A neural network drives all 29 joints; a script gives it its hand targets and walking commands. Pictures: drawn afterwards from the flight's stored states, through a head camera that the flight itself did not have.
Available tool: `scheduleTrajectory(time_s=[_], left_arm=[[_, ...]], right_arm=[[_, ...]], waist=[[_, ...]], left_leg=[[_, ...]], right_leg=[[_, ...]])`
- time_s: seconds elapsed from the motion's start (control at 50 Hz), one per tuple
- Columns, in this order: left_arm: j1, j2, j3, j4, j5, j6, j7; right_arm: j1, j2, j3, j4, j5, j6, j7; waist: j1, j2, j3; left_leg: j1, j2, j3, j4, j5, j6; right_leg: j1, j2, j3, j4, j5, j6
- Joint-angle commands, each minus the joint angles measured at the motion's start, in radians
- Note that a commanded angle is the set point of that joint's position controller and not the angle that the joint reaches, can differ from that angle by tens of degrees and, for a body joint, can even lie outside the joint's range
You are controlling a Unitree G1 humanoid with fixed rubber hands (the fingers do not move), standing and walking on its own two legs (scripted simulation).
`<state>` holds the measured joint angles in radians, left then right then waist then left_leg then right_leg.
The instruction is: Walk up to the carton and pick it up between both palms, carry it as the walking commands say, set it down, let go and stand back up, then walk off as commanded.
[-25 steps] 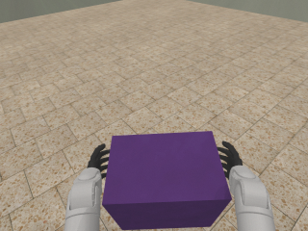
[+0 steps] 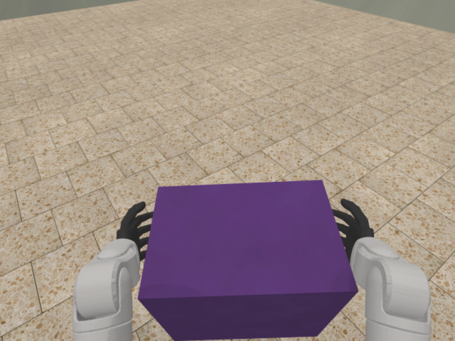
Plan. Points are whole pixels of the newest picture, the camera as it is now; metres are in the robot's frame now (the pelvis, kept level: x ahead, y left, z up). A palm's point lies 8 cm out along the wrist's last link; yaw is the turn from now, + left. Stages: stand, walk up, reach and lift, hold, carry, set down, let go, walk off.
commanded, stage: carry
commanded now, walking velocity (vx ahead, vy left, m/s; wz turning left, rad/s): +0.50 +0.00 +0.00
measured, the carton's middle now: (242, 266) +0.26 +0.00 +0.02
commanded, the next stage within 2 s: none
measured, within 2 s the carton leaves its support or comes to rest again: neither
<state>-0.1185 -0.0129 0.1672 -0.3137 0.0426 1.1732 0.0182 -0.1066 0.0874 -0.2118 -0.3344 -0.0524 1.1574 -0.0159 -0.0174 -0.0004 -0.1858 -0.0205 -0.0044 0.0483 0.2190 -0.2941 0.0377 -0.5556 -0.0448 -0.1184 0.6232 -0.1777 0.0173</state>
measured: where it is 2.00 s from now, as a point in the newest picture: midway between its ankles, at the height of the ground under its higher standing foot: (236, 172)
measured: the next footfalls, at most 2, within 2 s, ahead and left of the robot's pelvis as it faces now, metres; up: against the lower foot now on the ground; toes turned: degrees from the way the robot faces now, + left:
right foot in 0.10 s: +0.21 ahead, -0.11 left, +0.00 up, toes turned -7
left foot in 0.58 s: +0.58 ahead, +0.10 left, +0.00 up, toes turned +12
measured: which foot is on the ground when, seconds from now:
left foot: down 0.00-0.16, up 0.18-0.56, down 0.58-1.00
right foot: up 0.00-0.08, down 0.10-0.62, up 0.64-0.94, down 0.96-1.00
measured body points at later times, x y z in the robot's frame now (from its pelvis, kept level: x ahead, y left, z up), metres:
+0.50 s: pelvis +0.33 -0.03 +0.00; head +0.34 -0.06 +0.45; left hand +0.58 +0.17 +0.08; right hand +0.61 -0.19 +0.06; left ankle +0.47 +0.13 -0.69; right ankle +0.17 -0.10 -0.74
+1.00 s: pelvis +0.72 -0.04 -0.02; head +0.69 -0.07 +0.42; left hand +0.98 +0.14 +0.07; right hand +0.98 -0.23 +0.06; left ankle +0.54 +0.09 -0.74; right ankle +0.82 -0.13 -0.75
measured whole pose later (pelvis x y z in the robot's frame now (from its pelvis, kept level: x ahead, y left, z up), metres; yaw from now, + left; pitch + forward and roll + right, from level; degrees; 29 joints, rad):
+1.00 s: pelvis +0.72 -0.04 -0.02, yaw +1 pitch +3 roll -1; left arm -0.05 -0.08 0.19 -0.38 0.05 1.12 -0.02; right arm -0.03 0.09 -0.19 -0.44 -0.07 1.13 0.00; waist -0.01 0.08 -0.15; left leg 0.02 0.14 0.17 0.46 -0.47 -0.07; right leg -0.46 -0.06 -0.23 0.56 -0.11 -0.04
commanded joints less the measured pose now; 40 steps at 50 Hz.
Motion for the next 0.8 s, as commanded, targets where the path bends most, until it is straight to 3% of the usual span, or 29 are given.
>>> scheduleTrajectory(time_s=[0.0,0.04,0.08,0.1,0.12,0.14,0.16,0.18,0.22,0.24,0.26,0.3,0.32,0.34,0.36,0.4,0.44,0.46,0.48,0.52,0.54,0.56,0.58,0.6,0.62,0.64,0.68,0.74,0.78], left_arm=[[-0.547,-0.846,-0.762,-0.170,-0.330,0.023,-0.189],[-0.476,-0.847,-0.735,-0.091,-0.309,0.038,-0.192],[-0.508,-0.857,-0.751,-0.125,-0.327,0.038,-0.190],[-0.471,-0.849,-0.724,-0.112,-0.311,0.034,-0.189],[-0.462,-0.814,-0.699,-0.075,-0.290,0.025,-0.190],[-0.459,-0.820,-0.684,-0.079,-0.283,0.014,-0.185],[-0.468,-0.861,-0.720,-0.100,-0.295,0.017,-0.181],[-0.538,-0.893,-0.742,-0.156,-0.323,0.009,-0.185],[-0.531,-0.911,-0.762,-0.171,-0.341,-0.004,-0.197],[-0.554,-0.915,-0.758,-0.196,-0.355,-0.011,-0.206],[-0.515,-0.899,-0.764,-0.158,-0.364,-0.004,-0.215],[-0.508,-0.897,-0.783,-0.164,-0.397,-0.007,-0.241],[-0.479,-0.893,-0.779,-0.151,-0.401,-0.009,-0.249],[-0.458,-0.891,-0.772,-0.161,-0.403,-0.012,-0.257],[-0.454,-0.898,-0.784,-0.145,-0.408,-0.011,-0.264],[-0.439,-0.848,-0.778,-0.185,-0.412,-0.017,-0.266],[-0.401,-0.857,-0.761,-0.177,-0.389,-0.018,-0.262],[-0.421,-0.844,-0.775,-0.200,-0.386,-0.020,-0.255],[-0.341,-0.808,-0.738,-0.171,-0.354,-0.016,-0.251],[-0.332,-0.810,-0.741,-0.137,-0.351,-0.011,-0.253],[-0.380,-0.801,-0.744,-0.187,-0.344,-0.025,-0.248],[-0.406,-0.790,-0.757,-0.204,-0.340,-0.028,-0.247],[-0.392,-0.783,-0.762,-0.214,-0.328,-0.029,-0.245],[-0.422,-0.793,-0.768,-0.231,-0.334,-0.023,-0.243],[-0.462,-0.821,-0.769,-0.226,-0.344,-0.027,-0.244],[-0.383,-0.845,-0.748,-0.161,-0.318,-0.033,-0.240],[-0.384,-0.893,-0.751,-0.148,-0.319,-0.042,-0.234],[-0.383,-0.892,-0.743,-0.170,-0.299,-0.069,-0.212],[-0.334,-0.869,-0.758,-0.164,-0.295,-0.062,-0.213]], right_arm=[[-0.471,0.747,0.771,-0.095,0.349,0.042,0.223],[-0.505,0.720,0.775,-0.126,0.345,0.048,0.218],[-0.489,0.743,0.779,-0.080,0.350,0.063,0.227],[-0.534,0.753,0.805,-0.113,0.360,0.073,0.226],[-0.562,0.752,0.821,-0.128,0.378,0.076,0.232],[-0.595,0.775,0.829,-0.138,0.394,0.070,0.238],[-0.617,0.781,0.823,-0.151,0.404,0.044,0.237],[-0.595,0.810,0.811,-0.125,0.408,0.033,0.237],[-0.494,0.853,0.786,-0.053,0.378,0.020,0.236],[-0.511,0.880,0.795,-0.049,0.370,0.016,0.229],[-0.437,0.857,0.785,-0.038,0.341,0.012,0.212],[-0.396,0.850,0.786,-0.058,0.293,-0.002,0.180],[-0.421,0.838,0.792,-0.088,0.289,-0.010,0.174],[-0.404,0.837,0.806,-0.107,0.279,-0.010,0.165],[-0.433,0.817,0.810,-0.148,0.277,-0.012,0.161],[-0.349,0.812,0.800,-0.112,0.259,-0.015,0.149],[-0.397,0.797,0.823,-0.186,0.273,-0.012,0.151],[-0.361,0.817,0.823,-0.143,0.271,-0.004,0.160],[-0.317,0.792,0.816,-0.131,0.255,0.003,0.155],[-0.285,0.762,0.808,-0.094,0.263,0.005,0.163],[-0.324,0.765,0.825,-0.141,0.283,-0.013,0.168],[-0.399,0.777,0.845,-0.179,0.319,-0.016,0.176],[-0.373,0.745,0.835,-0.178,0.322,-0.019,0.187],[-0.369,0.733,0.846,-0.158,0.333,-0.024,0.188],[-0.409,0.776,0.846,-0.153,0.360,-0.026,0.191],[-0.385,0.790,0.844,-0.164,0.362,-0.024,0.196],[-0.411,0.825,0.838,-0.153,0.360,-0.028,0.210],[-0.424,0.824,0.859,-0.163,0.365,-0.035,0.219],[-0.336,0.796,0.844,-0.132,0.346,-0.036,0.224]], waist=[[-0.021,0.191,-0.024],[-0.019,0.139,-0.030],[0.019,0.109,-0.162],[0.057,-0.030,-0.289],[0.061,-0.279,-0.365],[0.047,-0.361,-0.284],[0.042,-0.162,-0.205],[0.039,-0.010,-0.236],[0.036,0.041,-0.189],[0.034,-0.089,-0.172],[0.032,-0.065,-0.171],[0.033,-0.161,-0.122],[0.035,-0.145,-0.109],[0.032,-0.215,-0.067],[0.033,-0.157,-0.068],[0.034,-0.168,-0.017],[0.035,-0.168,0.009],[0.040,-0.122,0.019],[0.034,-0.191,0.022],[0.023,-0.187,-0.079],[-0.001,-0.164,-0.177],[-0.035,-0.146,-0.259],[-0.041,0.075,-0.297],[-0.021,0.322,-0.353],[-0.014,0.239,-0.314],[-0.007,0.091,-0.276],[0.008,0.018,-0.215],[0.008,0.086,-0.212],[0.005,0.174,-0.144]], left_leg=[[0.059,0.206,-0.088,-0.009,0.353,0.112],[0.058,0.203,-0.085,0.076,0.507,0.111],[-0.094,0.154,0.014,0.351,0.708,0.050],[-0.290,0.136,0.039,0.563,0.493,0.013],[-0.580,0.020,0.086,0.913,0.141,-0.029],[-0.736,-0.003,-0.011,1.062,-0.221,-0.020],[-0.713,0.063,-0.080,1.095,-0.220,-0.008],[-0.706,0.095,-0.094,1.042,-0.168,-0.006],[-0.652,0.120,-0.056,0.891,-0.059,-0.026],[-0.610,0.097,-0.015,0.845,-0.022,-0.033],[-0.615,0.079,0.002,0.776,-0.013,-0.034],[-0.686,0.076,0.028,0.786,0.081,-0.048],[-0.692,0.073,0.040,0.743,0.122,-0.048],[-0.692,0.069,0.051,0.718,0.161,-0.052],[-0.671,0.076,0.064,0.668,0.188,-0.053],[-0.611,0.046,0.137,0.517,0.260,-0.048],[-0.553,0.036,0.169,0.387,0.304,-0.043],[-0.505,0.019,0.210,0.340,0.330,-0.035],[-0.475,0.005,0.227,0.304,0.349,-0.035],[-0.262,-0.054,0.268,0.259,0.333,-0.007],[-0.084,-0.074,0.270,0.192,0.420,0.013],[0.155,0.023,0.169,0.243,0.372,0.073],[0.328,0.236,-0.140,0.256,0.373,0.140],[0.536,0.466,-0.569,0.190,0.488,0.318],[0.484,0.452,-0.531,0.155,0.417,0.327],[0.342,0.407,-0.415,0.139,0.426,0.245],[0.061,0.369,-0.322,0.035,0.224,0.144],[-0.001,0.300,-0.033,0.006,0.194,0.106],[-0.026,0.261,0.036,-0.015,0.175,0.082]], right_leg=[[0.013,0.026,-0.071,-0.090,0.033,-0.009],[0.093,0.064,-0.105,-0.178,0.023,-0.029],[0.468,0.068,-0.092,-0.194,0.041,-0.081],[0.766,-0.054,0.050,-0.162,-0.021,-0.130],[0.976,-0.313,0.448,-0.219,0.052,-0.254],[0.925,-0.389,0.597,-0.292,0.256,-0.322],[0.780,-0.369,0.527,-0.341,0.365,-0.285],[0.780,-0.349,0.441,-0.334,0.307,-0.248],[0.635,-0.291,0.283,-0.375,0.243,-0.176],[0.587,-0.259,0.220,-0.397,0.215,-0.150],[0.614,-0.253,0.223,-0.410,0.241,-0.160],[0.672,-0.236,0.145,-0.425,0.347,-0.123],[0.671,-0.226,0.136,-0.431,0.361,-0.130],[0.643,-0.203,0.109,-0.444,0.381,-0.102],[0.651,-0.205,0.085,-0.460,0.357,-0.117],[0.623,-0.153,-0.016,-0.449,0.474,-0.090],[0.623,-0.141,-0.034,-0.436,0.485,-0.103],[0.616,-0.166,-0.005,-0.456,0.518,-0.117],[0.639,-0.171,-0.027,-0.404,0.610,-0.104],[0.640,-0.147,-0.068,-0.193,0.854,-0.079],[0.605,-0.109,-0.119,-0.021,0.804,-0.053],[0.434,-0.106,-0.102,0.208,0.635,-0.026],[0.164,-0.044,-0.078,0.464,0.261,0.007],[-0.120,0.102,-0.002,0.739,-0.372,0.033],[-0.218,0.010,0.131,0.812,-0.404,-0.011],[-0.180,-0.036,0.155,0.763,-0.358,-0.033],[-0.036,-0.094,0.157,0.544,-0.236,-0.039],[0.075,-0.054,0.033,0.223,-0.217,-0.011],[0.098,-0.041,-0.015,0.033,-0.154,-0.006]])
